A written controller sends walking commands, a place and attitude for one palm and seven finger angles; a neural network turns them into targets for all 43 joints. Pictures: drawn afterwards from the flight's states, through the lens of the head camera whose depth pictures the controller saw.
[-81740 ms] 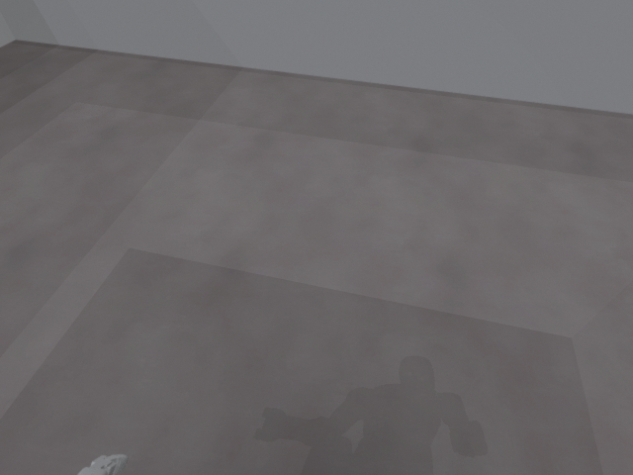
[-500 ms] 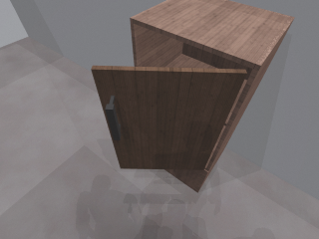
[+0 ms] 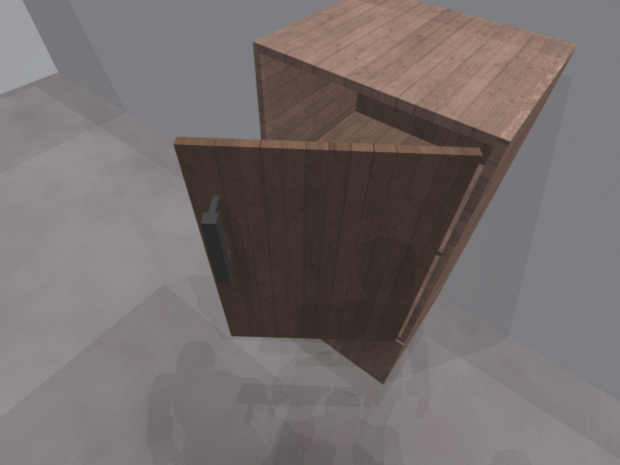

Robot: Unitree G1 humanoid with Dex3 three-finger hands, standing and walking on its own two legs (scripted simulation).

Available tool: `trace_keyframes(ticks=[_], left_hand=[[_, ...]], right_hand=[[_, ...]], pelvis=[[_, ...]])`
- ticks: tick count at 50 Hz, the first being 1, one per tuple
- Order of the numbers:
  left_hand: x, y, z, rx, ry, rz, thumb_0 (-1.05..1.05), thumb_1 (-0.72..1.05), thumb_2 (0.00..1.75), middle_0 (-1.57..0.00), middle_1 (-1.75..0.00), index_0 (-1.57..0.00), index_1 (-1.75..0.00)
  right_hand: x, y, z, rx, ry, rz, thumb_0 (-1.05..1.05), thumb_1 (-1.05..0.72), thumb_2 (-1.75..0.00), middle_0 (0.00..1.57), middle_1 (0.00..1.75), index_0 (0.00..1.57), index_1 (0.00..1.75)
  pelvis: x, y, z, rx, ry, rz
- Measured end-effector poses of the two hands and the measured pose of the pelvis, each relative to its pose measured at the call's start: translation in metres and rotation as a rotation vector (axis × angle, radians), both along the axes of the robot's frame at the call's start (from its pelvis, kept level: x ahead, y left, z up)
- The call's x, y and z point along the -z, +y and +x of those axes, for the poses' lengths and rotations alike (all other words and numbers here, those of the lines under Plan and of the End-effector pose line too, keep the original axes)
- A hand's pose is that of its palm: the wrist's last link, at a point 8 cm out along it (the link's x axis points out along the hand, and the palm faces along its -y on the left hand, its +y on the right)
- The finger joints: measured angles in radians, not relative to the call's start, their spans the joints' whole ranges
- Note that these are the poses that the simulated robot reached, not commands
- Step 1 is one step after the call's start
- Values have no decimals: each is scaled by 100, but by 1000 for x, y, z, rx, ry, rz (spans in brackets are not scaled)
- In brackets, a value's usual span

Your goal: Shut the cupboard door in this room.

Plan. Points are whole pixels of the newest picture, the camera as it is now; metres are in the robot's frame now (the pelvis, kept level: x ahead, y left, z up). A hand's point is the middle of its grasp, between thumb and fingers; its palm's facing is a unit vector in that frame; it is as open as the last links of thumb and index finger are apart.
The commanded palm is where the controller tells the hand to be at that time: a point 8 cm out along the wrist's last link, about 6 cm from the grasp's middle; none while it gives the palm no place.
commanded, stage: look again from close up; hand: left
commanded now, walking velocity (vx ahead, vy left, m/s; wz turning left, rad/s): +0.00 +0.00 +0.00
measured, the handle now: (220, 240) +0.44 +0.18 -0.01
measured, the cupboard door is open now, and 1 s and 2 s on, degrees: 36 36 36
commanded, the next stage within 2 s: raise the hand and make a fist in 0.30 s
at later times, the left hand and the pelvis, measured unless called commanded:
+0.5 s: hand out of the picture +0.08 +0.19 -0.12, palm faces +0.20 -0.95 -0.23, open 7.3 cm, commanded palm +0.10 +0.21 -0.07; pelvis -0.01 +0.00 -0.01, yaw +1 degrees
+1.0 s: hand out of the picture +0.12 +0.17 -0.04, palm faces +0.06 -1.00 -0.06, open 5.3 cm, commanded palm +0.11 +0.22 -0.05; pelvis -0.08 -0.02 -0.11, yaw +4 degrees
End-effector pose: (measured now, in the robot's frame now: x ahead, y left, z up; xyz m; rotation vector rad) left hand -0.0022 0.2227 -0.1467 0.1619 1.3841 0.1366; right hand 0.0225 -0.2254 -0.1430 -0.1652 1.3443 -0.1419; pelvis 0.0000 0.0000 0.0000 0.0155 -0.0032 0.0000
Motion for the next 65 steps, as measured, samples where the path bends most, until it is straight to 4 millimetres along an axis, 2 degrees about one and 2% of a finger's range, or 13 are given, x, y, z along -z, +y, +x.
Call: trace_keyframes(ticks=[21,23,26,29,32,36,40,42,46,49,53,59,65], left_hand=[[1,-10,-11,-17,26,-7,0,91,89,-20,-30,-20,-30],[-16,2,15,-97,-151,26,1,92,89,-20,-30,-20,-30],[-74,15,77,-96,-583,97,3,94,89,-21,-31,-21,-31],[-118,10,134,-43,-968,91,2,94,89,-23,-34,-23,-33],[-135,-7,162,24,-1263,-21,2,93,90,-26,-38,-26,-37],[-117,-31,149,143,-1449,-173,1,92,90,-32,-44,-32,-44],[-78,-28,110,107,-1323,-176,1,91,89,-40,-52,-40,-51],[-70,-18,93,68,-1279,-121,1,90,89,-43,-56,-43,-55],[-89,-2,81,64,-1362,-25,2,90,90,-51,-63,-50,-63],[-106,-1,92,116,-1444,-41,2,90,90,-56,-69,-56,-69],[-105,-5,115,169,-1389,-134,1,90,90,-63,-77,-63,-77],[-104,6,129,123,-1291,-139,1,90,90,-74,-89,-74,-89],[-116,21,127,112,-1359,-96,2,90,90,-85,-101,-85,-101]], right_hand=[[1,-1,-11,6,39,3,1,-92,-90,20,29,20,30],[-3,-5,-3,5,-78,-28,1,-92,-90,20,30,20,30],[-11,-13,20,-5,-322,-39,1,-91,-90,20,29,20,30],[-10,-23,48,-61,-499,-32,1,-91,-90,20,30,20,30],[-9,-34,77,-109,-626,-40,1,-91,-90,20,30,20,30],[-9,-44,111,-158,-751,-63,1,-91,-90,20,29,20,30],[-8,-41,133,-187,-827,-70,1,-91,-90,20,29,20,30],[-6,-35,138,-203,-848,-64,1,-91,-90,20,29,20,30],[5,-17,134,-237,-847,-39,1,-91,-90,20,29,20,30],[18,-5,121,-245,-806,-13,1,-91,-90,20,29,20,30],[32,6,96,-198,-718,13,1,-90,-90,20,30,20,30],[33,7,62,-104,-611,-13,1,-90,-90,21,30,21,30],[27,3,57,-116,-579,-61,1,-90,-90,21,30,20,30]], pelvis=[[0,-3,3,-7,1,-5],[3,-3,-2,-9,2,-5],[9,-4,-8,-35,18,13],[24,-6,-20,-65,76,15],[43,-10,-35,-52,152,9],[75,-19,-53,-36,216,16],[97,-24,-65,-42,219,4],[103,-25,-69,-49,219,-9],[109,-26,-75,-63,221,-42],[110,-23,-78,-69,228,-62],[106,-16,-78,-63,235,-67],[93,-2,-69,-41,236,-58],[90,11,-64,-38,244,-64]])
